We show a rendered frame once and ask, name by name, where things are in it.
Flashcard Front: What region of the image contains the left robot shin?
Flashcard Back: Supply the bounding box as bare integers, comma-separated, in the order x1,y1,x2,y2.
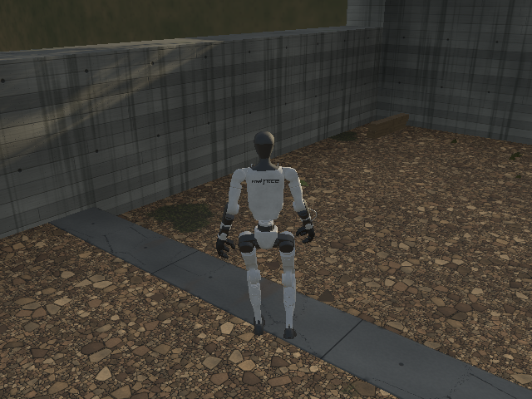
247,271,262,324

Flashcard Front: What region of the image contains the robot left upper arm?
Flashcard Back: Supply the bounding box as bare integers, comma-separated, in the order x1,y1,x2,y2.
226,168,248,215

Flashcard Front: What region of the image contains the left robot forearm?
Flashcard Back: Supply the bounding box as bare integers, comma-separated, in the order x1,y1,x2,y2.
218,202,234,240

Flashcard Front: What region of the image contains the right robot forearm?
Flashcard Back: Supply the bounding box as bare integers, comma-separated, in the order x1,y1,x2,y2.
298,199,313,229

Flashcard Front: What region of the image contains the robot right hand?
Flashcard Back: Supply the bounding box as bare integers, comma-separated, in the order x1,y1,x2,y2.
296,227,315,244

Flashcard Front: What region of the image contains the robot left hand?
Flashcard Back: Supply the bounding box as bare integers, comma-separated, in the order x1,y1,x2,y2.
216,238,235,259

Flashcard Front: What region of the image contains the robot right upper arm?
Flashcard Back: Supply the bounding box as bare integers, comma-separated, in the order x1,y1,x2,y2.
282,167,306,212

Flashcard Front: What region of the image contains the right robot foot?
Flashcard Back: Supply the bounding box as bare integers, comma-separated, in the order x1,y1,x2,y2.
283,326,297,339

